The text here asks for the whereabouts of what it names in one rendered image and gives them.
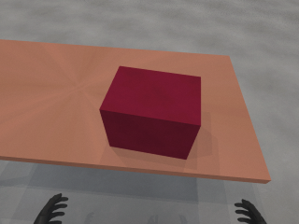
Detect carton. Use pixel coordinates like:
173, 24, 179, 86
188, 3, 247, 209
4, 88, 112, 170
99, 66, 201, 160

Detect robot left hand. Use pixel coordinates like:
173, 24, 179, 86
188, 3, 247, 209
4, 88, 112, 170
34, 193, 68, 224

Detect robot right hand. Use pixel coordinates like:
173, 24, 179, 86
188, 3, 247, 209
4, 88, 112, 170
235, 199, 267, 224

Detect table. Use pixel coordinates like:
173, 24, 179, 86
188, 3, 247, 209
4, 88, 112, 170
0, 39, 271, 184

